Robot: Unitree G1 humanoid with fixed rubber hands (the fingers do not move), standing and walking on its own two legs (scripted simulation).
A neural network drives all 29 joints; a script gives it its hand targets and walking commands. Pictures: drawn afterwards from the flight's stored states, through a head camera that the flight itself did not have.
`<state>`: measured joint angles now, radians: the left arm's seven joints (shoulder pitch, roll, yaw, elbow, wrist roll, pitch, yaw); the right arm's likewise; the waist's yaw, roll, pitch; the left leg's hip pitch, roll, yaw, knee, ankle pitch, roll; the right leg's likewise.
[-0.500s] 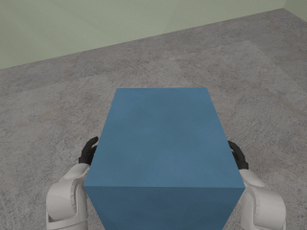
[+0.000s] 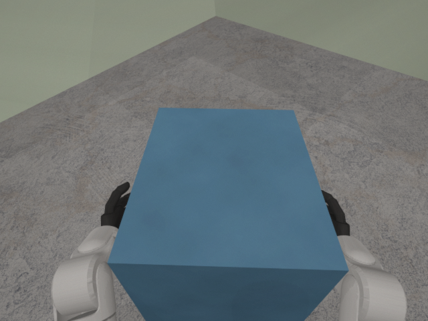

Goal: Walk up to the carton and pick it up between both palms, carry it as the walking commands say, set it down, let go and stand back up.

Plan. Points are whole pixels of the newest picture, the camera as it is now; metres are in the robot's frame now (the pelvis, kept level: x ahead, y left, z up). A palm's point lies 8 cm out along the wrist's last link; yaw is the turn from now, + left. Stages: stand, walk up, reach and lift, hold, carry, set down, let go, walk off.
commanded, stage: carry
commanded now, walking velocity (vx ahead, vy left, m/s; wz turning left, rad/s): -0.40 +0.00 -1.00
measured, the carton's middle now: (223, 218) +0.30 +0.01 +0.04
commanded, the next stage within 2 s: none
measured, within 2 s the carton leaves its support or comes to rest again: neither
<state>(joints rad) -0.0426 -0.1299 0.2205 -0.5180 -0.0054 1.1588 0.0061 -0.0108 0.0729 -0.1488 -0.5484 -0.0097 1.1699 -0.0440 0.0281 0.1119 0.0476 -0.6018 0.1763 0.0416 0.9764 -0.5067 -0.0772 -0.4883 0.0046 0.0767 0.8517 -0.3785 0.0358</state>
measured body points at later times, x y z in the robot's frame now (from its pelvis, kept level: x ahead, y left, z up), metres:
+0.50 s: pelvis -0.24 -0.05 +0.02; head -0.22 -0.06 +0.47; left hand +0.07 -0.03 +0.09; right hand -0.12 -0.33 +0.09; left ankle -0.11 +0.06 -0.70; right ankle -0.33 -0.18 -0.67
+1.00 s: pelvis -0.45 +0.03 +0.02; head -0.37 +0.00 +0.47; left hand -0.16 -0.11 +0.05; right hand -0.46 -0.28 +0.09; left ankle -0.34 +0.07 -0.70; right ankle -0.46 -0.12 -0.64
